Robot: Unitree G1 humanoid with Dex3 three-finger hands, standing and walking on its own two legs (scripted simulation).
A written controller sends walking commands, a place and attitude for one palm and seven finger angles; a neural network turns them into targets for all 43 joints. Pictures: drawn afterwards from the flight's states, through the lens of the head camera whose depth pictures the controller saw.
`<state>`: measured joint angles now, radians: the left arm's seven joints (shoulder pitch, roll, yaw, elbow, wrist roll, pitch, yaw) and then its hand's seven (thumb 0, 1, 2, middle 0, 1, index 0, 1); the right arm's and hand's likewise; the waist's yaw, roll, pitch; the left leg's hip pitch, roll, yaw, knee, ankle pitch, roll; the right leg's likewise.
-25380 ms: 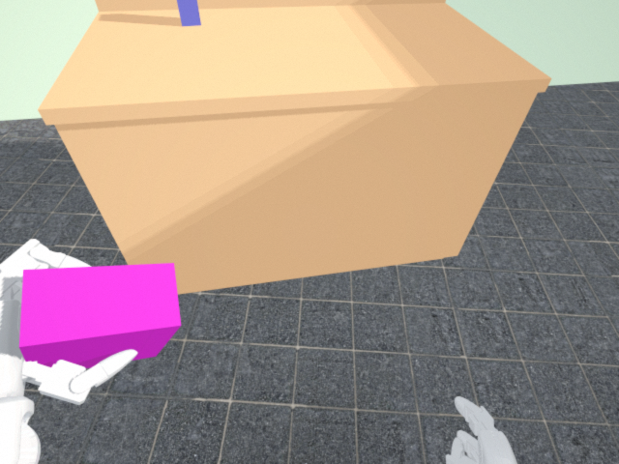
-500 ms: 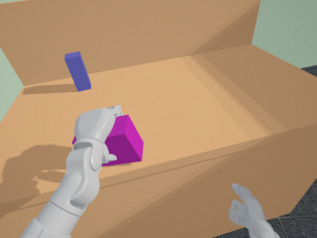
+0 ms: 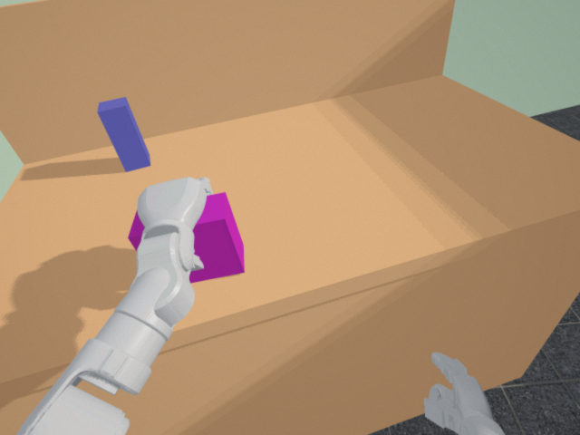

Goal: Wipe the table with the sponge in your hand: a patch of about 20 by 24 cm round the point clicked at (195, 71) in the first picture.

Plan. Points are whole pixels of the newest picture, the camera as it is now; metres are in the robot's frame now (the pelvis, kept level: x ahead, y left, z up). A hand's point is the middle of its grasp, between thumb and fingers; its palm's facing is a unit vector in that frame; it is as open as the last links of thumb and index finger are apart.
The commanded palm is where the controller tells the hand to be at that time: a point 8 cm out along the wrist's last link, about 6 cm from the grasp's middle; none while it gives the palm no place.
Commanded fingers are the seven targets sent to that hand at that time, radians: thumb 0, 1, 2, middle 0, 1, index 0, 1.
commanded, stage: wipe forward along the third lane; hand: left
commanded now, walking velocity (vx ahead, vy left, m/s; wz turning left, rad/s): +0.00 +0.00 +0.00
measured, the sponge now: (196, 250) +0.35 +0.20 +0.11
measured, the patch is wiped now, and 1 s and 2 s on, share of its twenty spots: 0.85 1.00 1.00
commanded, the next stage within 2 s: wipe back along the third lane in 0.98 s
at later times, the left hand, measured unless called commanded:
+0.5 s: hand (184, 210) +0.40 +0.23 +0.15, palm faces +0.02 -0.03 -1.00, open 10.4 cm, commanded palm +0.38 +0.23 +0.17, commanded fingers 0.00 0.10 1.30 -1.20 -1.60 -1.20 -1.60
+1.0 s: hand (182, 191) +0.44 +0.25 +0.15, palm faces -0.03 -0.01 -1.00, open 10.3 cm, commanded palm +0.43 +0.25 +0.17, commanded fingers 0.00 0.10 1.30 -1.20 -1.60 -1.20 -1.60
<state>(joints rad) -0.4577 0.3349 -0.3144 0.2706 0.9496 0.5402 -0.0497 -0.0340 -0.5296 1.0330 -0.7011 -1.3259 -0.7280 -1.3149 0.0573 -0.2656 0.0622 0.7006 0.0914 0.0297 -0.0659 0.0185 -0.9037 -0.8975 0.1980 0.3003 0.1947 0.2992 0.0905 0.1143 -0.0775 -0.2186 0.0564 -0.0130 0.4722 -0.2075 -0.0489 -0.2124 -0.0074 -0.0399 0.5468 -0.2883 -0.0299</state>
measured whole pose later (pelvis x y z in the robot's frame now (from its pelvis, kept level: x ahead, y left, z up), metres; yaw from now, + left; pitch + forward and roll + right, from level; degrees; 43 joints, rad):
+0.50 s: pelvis +0.01 +0.00 +0.00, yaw +0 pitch +1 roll +1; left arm -0.60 0.36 -0.24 0.51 0.97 0.45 -0.07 -0.02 -0.53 1.03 -0.71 -1.32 -0.73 -1.31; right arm 0.15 -0.29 0.03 0.71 0.09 0.06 -0.07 0.02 -0.90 -0.90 0.20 0.30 0.19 0.30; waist 0.06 0.10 -0.11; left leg -0.28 0.06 -0.02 0.49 -0.23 -0.04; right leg -0.26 -0.01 -0.04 0.53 -0.29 -0.02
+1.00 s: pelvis +0.01 +0.02 +0.00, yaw +0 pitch +4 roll +0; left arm -0.86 0.38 -0.20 0.87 1.00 0.37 -0.02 -0.01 -0.54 1.04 -0.71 -1.32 -0.74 -1.31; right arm 0.19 -0.27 0.03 0.73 0.08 0.06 -0.07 0.01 -0.90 -0.90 0.20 0.30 0.20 0.30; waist 0.01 0.07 -0.11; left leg -0.36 0.04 -0.02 0.51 -0.22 -0.04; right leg -0.33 -0.02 -0.04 0.53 -0.28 -0.01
